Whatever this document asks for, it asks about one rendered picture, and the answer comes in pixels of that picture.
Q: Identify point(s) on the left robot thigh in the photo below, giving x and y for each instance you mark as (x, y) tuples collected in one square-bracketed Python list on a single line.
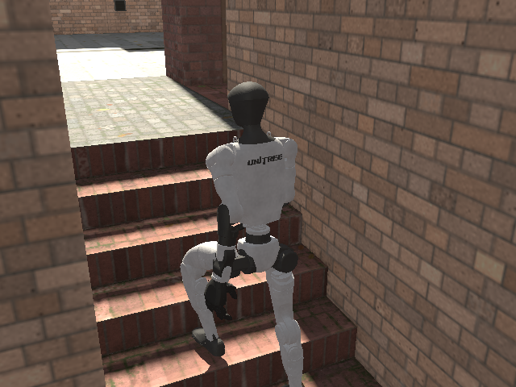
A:
[(202, 258)]

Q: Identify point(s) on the robot left forearm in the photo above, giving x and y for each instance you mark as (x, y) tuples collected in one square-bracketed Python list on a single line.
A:
[(225, 254)]

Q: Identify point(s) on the robot left hand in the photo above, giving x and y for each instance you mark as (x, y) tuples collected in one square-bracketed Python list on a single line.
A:
[(216, 297)]

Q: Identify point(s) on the robot right hand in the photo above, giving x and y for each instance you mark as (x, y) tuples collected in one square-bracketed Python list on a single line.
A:
[(239, 226)]

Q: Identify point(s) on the right robot shin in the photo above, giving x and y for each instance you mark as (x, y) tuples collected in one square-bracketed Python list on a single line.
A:
[(292, 359)]

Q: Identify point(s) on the right robot upper arm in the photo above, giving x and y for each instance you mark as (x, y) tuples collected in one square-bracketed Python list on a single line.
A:
[(291, 150)]

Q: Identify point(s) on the left robot upper arm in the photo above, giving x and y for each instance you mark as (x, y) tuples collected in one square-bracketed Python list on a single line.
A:
[(219, 163)]

